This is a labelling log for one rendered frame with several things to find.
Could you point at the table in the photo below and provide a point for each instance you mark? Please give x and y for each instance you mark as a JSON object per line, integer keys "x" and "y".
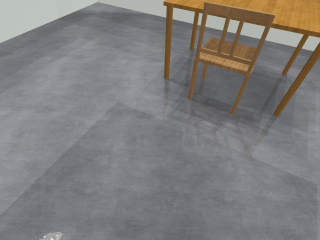
{"x": 297, "y": 16}

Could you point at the chair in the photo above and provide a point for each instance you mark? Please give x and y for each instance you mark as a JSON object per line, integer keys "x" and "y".
{"x": 225, "y": 54}

